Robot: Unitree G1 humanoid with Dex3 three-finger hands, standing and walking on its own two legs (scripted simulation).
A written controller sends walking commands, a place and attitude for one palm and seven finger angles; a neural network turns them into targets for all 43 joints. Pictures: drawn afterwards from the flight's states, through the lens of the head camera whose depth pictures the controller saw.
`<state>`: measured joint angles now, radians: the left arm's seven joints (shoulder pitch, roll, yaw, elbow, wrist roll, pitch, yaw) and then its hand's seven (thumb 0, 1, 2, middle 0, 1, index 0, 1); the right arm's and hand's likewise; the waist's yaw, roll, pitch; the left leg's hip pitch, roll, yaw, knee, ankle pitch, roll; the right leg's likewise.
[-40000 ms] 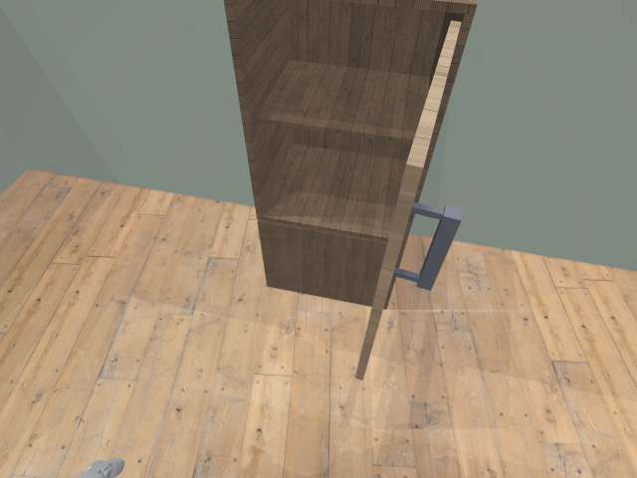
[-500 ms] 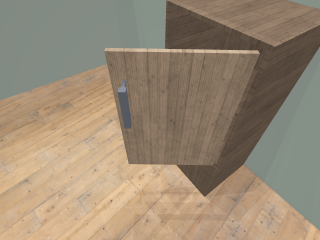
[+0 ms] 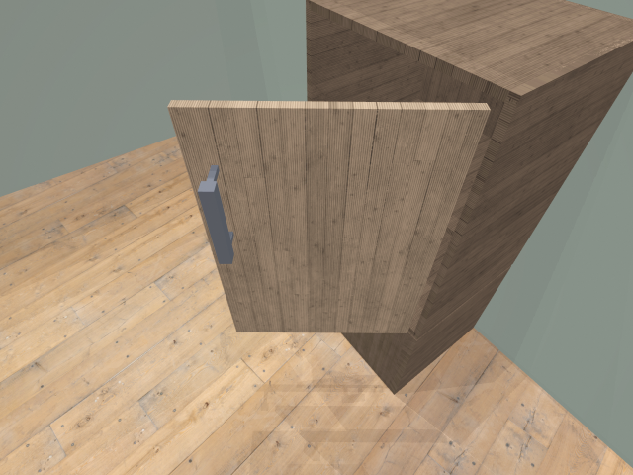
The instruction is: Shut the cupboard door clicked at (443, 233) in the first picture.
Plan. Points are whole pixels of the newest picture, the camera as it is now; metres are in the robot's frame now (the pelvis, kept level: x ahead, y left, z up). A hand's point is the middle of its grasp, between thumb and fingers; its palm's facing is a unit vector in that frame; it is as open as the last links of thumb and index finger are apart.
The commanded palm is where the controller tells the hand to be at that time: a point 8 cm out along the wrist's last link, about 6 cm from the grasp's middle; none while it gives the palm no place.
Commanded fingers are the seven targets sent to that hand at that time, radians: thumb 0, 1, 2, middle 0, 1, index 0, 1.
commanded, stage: come to a stop and stand still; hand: left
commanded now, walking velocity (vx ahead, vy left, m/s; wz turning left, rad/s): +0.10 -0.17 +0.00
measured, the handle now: (220, 216) +0.47 +0.18 +0.06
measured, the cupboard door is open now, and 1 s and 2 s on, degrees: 53 53 53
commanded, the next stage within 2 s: look again from close up in 0.96 s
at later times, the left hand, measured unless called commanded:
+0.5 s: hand out of the picture +0.04 +0.17 -0.17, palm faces +0.01 -0.97 -0.23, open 7.4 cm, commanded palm none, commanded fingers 0.00 0.90 0.90 -0.20 -0.30 -0.20 -0.30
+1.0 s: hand out of the picture +0.07 +0.22 -0.16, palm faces -0.06 -0.96 -0.28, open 7.4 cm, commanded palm none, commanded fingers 0.00 0.90 0.90 -0.20 -0.30 -0.20 -0.30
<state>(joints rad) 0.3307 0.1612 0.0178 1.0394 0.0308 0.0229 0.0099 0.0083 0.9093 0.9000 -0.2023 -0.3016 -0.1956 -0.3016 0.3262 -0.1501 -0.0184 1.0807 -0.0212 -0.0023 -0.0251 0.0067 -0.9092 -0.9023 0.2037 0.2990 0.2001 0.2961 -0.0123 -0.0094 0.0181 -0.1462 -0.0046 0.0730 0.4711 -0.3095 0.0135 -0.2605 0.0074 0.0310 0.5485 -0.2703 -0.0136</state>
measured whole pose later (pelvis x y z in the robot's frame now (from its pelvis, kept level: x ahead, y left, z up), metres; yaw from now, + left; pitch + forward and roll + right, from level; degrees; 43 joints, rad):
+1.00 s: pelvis +0.03 +0.01 +0.00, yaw -1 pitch +0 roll +1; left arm 0.23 0.23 -0.02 1.05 0.01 0.00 0.03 0.01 0.90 0.90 -0.20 -0.30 -0.20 -0.30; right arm 0.26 -0.24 0.01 1.06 -0.01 -0.02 -0.01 0.01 -0.91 -0.90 0.20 0.30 0.20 0.30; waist -0.01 0.02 0.05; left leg -0.18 -0.06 0.07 0.42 -0.24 0.06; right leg -0.21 0.00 0.06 0.48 -0.27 0.00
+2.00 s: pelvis +0.02 -0.03 -0.08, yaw +1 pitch +9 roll +1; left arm 0.39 0.22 0.24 0.24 -0.34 -0.52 -0.43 0.01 0.90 0.90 -0.37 -0.48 -0.36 -0.48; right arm 0.19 -0.26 -0.04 0.60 0.04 -0.26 -0.03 0.02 -0.91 -0.90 0.20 0.30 0.20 0.30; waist 0.01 0.02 -0.12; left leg -0.76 -0.04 -0.03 1.12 -0.51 -0.01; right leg -0.78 0.06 -0.05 1.13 -0.52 -0.08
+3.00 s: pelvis +0.04 +0.03 -0.04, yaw +2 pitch +8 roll -2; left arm 0.38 0.25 0.15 -0.17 -0.28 -0.21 -0.20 0.02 0.90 0.90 -1.25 -1.44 -1.24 -1.44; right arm 0.25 -0.23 0.07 0.49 0.03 -0.22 -0.05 0.02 -0.90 -0.90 0.21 0.30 0.20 0.30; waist 0.03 0.05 -0.09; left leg -0.61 -0.07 -0.05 0.93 -0.45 0.06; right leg -0.58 0.03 -0.04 0.86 -0.42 -0.01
